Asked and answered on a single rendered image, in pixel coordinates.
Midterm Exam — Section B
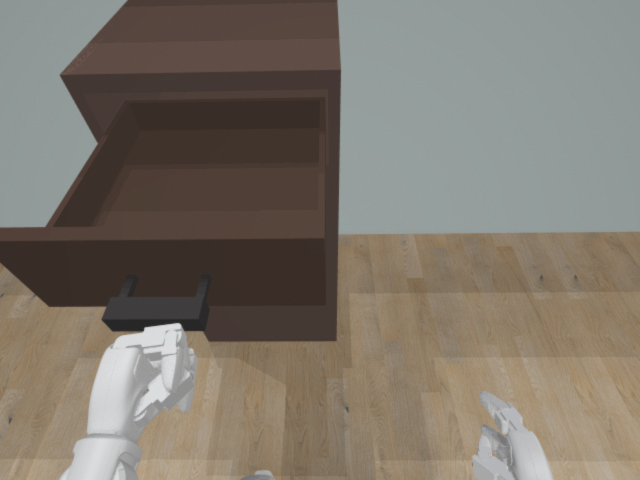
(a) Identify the robot left forearm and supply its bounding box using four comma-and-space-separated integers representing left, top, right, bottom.
59, 434, 143, 480

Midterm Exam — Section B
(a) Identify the cabinet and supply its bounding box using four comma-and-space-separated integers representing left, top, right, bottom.
60, 0, 341, 342

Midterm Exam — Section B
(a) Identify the left robot shin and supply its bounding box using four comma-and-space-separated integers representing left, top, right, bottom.
254, 470, 274, 478

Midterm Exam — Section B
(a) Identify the drawer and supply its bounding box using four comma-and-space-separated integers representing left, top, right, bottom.
0, 97, 326, 307

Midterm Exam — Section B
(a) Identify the handle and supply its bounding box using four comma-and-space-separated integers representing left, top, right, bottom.
101, 274, 211, 331

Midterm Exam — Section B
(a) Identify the robot left hand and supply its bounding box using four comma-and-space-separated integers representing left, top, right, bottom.
87, 323, 198, 443

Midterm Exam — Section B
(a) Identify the robot right hand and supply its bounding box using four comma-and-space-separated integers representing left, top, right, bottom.
472, 391, 554, 480

